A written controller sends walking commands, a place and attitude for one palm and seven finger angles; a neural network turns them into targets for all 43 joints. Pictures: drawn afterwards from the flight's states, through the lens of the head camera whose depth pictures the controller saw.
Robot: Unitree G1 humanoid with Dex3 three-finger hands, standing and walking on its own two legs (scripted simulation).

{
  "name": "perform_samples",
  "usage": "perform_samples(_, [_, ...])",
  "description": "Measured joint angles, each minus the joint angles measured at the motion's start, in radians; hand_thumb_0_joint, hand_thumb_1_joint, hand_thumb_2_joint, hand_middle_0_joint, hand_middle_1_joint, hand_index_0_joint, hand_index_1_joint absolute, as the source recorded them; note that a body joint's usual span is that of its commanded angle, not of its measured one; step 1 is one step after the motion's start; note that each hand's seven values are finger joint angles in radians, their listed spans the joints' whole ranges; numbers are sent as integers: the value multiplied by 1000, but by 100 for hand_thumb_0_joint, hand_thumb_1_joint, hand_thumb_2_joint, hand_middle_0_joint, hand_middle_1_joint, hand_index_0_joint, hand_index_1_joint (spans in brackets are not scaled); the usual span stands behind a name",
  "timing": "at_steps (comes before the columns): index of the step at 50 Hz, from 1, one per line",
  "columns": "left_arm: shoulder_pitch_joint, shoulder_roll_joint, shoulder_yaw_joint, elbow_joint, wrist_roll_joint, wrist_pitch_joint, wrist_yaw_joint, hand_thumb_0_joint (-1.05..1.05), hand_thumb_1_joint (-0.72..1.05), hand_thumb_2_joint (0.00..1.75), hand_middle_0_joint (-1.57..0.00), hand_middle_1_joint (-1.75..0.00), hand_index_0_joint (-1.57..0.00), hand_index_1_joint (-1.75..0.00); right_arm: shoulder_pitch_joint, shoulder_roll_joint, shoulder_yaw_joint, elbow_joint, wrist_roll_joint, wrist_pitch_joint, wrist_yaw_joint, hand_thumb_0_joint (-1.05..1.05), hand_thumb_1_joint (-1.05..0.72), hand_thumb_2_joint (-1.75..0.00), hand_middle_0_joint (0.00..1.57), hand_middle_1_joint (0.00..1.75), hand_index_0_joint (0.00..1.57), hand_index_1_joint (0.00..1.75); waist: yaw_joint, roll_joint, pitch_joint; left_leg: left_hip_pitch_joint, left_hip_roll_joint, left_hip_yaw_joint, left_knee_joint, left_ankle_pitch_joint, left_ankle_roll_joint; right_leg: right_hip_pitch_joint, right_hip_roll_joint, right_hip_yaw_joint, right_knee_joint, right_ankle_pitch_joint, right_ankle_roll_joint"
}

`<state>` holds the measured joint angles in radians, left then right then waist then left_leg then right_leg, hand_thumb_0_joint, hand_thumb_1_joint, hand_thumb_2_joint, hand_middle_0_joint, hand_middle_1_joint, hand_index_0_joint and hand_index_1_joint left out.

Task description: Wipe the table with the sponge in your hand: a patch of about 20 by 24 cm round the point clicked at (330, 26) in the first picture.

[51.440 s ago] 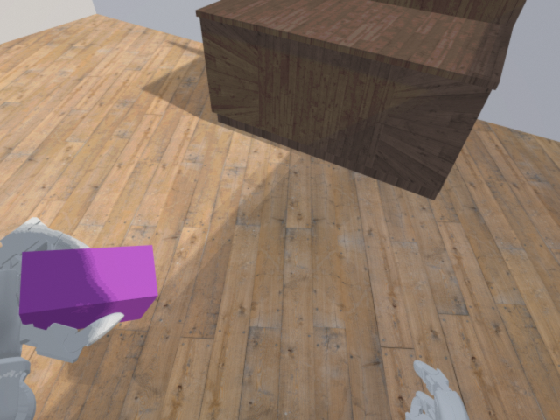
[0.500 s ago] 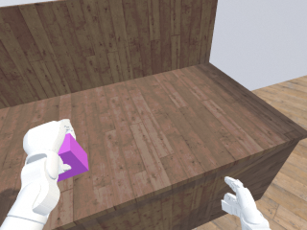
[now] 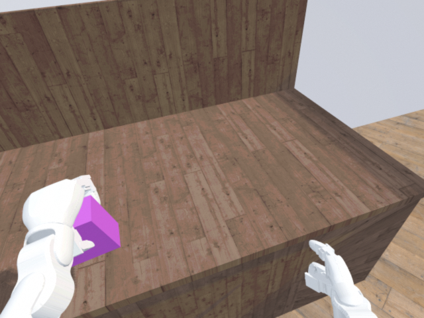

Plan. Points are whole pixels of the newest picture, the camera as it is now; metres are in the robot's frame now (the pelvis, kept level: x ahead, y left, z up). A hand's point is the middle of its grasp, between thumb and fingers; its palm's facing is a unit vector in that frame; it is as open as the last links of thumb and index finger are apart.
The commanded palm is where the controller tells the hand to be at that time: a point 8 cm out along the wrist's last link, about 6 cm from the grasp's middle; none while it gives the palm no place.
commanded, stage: bring the sponge back beside the body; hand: left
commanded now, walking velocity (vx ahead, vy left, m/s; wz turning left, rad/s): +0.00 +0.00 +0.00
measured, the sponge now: (85, 236) +0.22 +0.30 +0.06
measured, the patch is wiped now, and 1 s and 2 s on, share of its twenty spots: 0.95 0.95 0.95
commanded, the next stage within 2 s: step back with the hand held close in 1.00 s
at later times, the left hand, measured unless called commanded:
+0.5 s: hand (73, 239) +0.18 +0.28 +0.11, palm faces +0.13 -0.18 -0.97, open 9.7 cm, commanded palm +0.14 +0.27 +0.18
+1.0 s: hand (77, 241) +0.18 +0.27 +0.11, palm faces +0.14 -0.18 -0.97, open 9.7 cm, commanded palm +0.14 +0.27 +0.18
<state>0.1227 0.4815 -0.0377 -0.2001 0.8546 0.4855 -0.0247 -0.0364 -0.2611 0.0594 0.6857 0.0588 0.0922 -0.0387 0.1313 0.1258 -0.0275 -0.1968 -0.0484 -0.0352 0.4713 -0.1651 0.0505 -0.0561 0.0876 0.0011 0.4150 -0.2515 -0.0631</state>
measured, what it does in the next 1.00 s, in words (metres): stands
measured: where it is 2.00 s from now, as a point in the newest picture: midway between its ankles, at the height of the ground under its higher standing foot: outside the picture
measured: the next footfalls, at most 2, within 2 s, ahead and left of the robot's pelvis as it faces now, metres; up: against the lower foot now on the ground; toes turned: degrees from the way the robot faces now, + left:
none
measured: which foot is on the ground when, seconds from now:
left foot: down 0.00-1.00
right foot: down 0.00-1.00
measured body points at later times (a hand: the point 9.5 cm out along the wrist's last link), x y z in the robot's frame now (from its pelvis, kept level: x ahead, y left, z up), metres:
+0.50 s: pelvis -0.01 +0.00 +0.00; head -0.07 -0.04 +0.44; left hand +0.17 +0.29 +0.16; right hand +0.25 -0.19 -0.05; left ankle +0.06 +0.08 -0.74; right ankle -0.01 -0.09 -0.74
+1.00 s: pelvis -0.01 +0.00 +0.00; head -0.07 -0.04 +0.44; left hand +0.17 +0.28 +0.16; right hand +0.25 -0.19 -0.05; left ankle +0.06 +0.08 -0.74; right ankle -0.01 -0.09 -0.74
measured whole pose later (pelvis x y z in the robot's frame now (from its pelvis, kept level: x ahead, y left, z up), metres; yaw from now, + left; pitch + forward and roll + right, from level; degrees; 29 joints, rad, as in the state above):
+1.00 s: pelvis -0.01 +0.00 +0.00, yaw +0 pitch -7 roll -1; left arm 0.27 0.48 -0.04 -0.32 0.84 0.43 -0.01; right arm -0.01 -0.25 0.06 0.66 0.05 0.05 -0.06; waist 0.13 0.12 -0.02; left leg -0.20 -0.04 -0.03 0.49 -0.16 0.04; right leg -0.07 0.10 0.00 0.45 -0.25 -0.07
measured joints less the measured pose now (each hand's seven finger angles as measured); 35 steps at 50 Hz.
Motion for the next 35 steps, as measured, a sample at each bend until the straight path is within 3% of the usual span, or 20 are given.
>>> perform_samples(12, [39, -2, -17, -53, 6, -28, 11, 0, -49, 106, -78, -138, -78, -137, -3, 13, 7, -12, -6, -6, -5, 1, -91, -90, 20, 30, 20, 29, 4, -5, 8, 2, 3, 3, 1, 7, -2, -3, 2, 3, 11, 3, -2])
perform_samples(22, [82, -4, 12, -60, -16, 5, 6, 0, -49, 106, -78, -139, -78, -138, 12, 4, 6, -12, 1, 0, -4, 1, -91, -90, 20, 30, 20, 29, -2, 0, -1, -2, 7, -2, 9, 9, -5, -5, 7, -2, 15, 6, -4])
perform_samples(28, [122, -4, -7, -96, -11, -32, 2, 0, -49, 106, -78, -138, -78, -138, 19, 4, 1, -16, -7, -16, -14, 1, -91, -90, 20, 30, 20, 29, -1, -5, 10, -2, 9, -3, 18, 9, -7, -6, 10, -3, 25, 6, -6])
perform_samples(35, [148, 16, 17, -124, -9, -53, 27, 0, -49, 106, -78, -138, -78, -137, 22, 10, -1, -12, -10, -19, -12, 1, -91, -90, 20, 30, 20, 29, 5, -3, 7, 2, 17, 3, 24, 4, -11, -2, 17, 4, 26, 7, -9])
